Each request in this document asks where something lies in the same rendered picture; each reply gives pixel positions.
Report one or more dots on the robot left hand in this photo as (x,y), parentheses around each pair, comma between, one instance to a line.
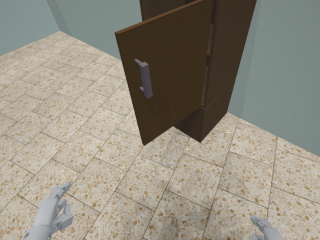
(47,213)

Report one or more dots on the left robot forearm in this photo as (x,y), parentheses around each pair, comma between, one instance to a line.
(39,232)

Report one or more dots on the cupboard door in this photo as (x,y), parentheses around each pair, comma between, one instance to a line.
(174,45)

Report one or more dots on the handle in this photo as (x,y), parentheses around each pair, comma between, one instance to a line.
(145,77)

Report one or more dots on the robot right hand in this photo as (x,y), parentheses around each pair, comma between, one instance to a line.
(269,232)

